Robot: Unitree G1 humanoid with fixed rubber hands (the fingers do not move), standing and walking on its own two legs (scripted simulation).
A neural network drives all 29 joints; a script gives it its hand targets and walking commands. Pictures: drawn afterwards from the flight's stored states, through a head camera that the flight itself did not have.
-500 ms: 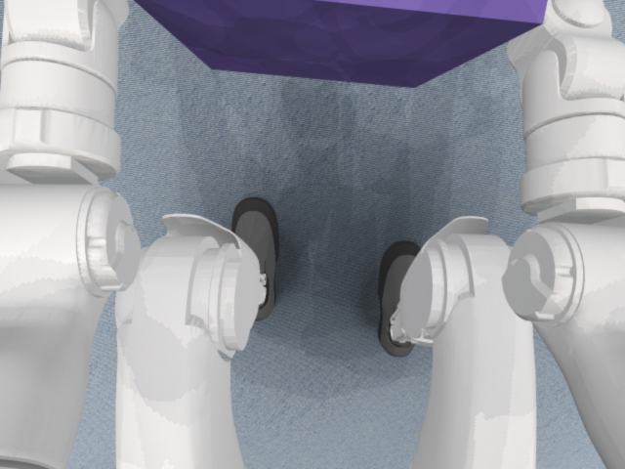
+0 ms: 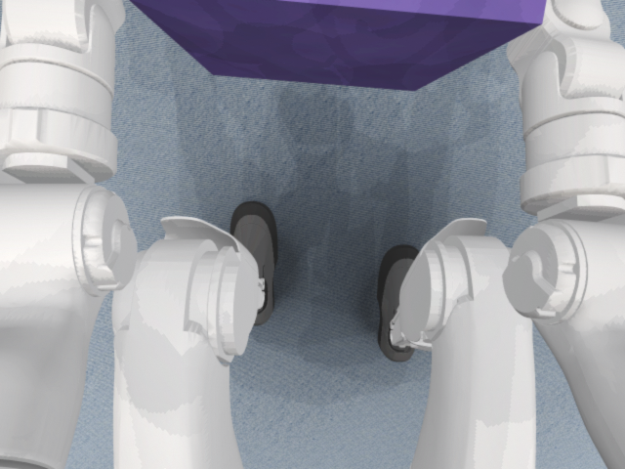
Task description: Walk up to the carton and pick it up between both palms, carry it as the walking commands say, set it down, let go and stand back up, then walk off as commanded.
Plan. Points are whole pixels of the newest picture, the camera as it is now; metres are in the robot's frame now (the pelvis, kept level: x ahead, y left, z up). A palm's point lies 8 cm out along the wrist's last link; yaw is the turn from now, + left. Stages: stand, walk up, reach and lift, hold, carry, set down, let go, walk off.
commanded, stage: set down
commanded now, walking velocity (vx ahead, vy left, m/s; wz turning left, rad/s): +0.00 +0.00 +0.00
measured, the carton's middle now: out of the picture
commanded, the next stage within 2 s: none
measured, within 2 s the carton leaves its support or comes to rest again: rests again in 0.44 s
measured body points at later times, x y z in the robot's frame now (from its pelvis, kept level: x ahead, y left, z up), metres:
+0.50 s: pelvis +0.00 +0.00 +0.00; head +0.38 +0.03 +0.22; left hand +0.56 +0.22 -0.19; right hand +0.55 -0.15 -0.20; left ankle +0.14 +0.11 -0.35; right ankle +0.08 -0.13 -0.35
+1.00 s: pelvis +0.00 +0.00 -0.01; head +0.38 +0.03 +0.21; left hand +0.56 +0.26 -0.20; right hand +0.56 -0.18 -0.20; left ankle +0.14 +0.11 -0.35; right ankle +0.08 -0.13 -0.35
